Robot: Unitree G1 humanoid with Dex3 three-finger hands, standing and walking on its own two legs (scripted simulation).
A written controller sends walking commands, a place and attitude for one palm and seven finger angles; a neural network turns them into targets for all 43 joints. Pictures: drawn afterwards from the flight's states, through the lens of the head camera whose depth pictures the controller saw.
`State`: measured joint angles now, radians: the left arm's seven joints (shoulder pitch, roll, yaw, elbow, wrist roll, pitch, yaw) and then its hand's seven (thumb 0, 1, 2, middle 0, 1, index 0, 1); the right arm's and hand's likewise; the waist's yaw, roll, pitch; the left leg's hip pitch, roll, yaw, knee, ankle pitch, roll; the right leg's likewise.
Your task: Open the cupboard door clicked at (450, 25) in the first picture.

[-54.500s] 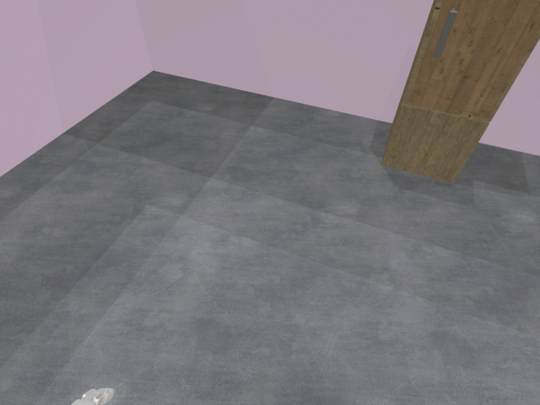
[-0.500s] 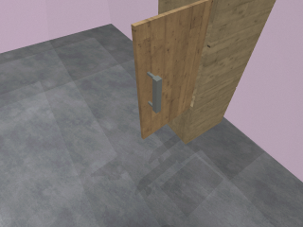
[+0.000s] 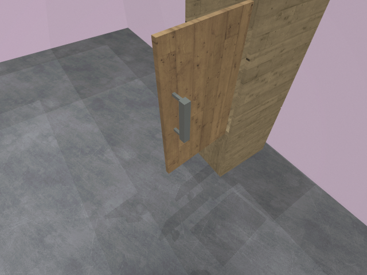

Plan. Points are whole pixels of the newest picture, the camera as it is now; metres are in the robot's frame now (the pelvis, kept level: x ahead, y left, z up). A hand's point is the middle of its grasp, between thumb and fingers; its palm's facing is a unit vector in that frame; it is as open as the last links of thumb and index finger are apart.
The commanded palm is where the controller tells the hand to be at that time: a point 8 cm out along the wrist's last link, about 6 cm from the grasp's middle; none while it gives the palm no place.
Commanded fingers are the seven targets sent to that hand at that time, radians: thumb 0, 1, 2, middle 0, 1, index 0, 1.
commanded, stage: look to check the result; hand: left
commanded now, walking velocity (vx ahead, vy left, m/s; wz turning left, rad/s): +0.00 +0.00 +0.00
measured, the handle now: (180, 118) +0.56 +0.05 -0.02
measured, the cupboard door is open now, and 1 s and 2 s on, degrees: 96 96 96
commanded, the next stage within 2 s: stand and wait in 0.42 s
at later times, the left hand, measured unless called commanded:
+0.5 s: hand out of the picture +0.06 +0.22 -0.16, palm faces +0.00 -0.95 -0.31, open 7.4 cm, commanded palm none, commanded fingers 0.00 0.90 0.90 -0.20 -0.30 -0.20 -0.30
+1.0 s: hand out of the picture +0.07 +0.21 -0.16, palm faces -0.01 -0.96 -0.29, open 7.4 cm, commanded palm none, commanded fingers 0.00 0.90 0.90 -0.20 -0.30 -0.20 -0.30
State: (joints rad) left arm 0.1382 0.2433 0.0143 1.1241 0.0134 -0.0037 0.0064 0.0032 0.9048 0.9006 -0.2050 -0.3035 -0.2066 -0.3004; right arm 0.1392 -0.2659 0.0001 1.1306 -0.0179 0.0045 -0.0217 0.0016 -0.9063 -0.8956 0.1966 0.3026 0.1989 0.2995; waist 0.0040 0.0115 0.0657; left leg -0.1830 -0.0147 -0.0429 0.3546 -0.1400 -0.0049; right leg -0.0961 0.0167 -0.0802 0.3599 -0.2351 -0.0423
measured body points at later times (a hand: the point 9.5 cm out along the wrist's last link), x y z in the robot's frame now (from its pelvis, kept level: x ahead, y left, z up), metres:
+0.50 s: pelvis +0.01 -0.01 +0.00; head +0.03 -0.02 +0.45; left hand +0.06 +0.27 -0.14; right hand +0.07 -0.28 -0.15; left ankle +0.03 +0.12 -0.75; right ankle -0.02 -0.09 -0.75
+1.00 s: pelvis +0.02 -0.01 +0.00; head +0.03 -0.02 +0.45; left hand +0.07 +0.26 -0.14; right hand +0.06 -0.28 -0.15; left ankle +0.03 +0.12 -0.75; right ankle -0.02 -0.09 -0.75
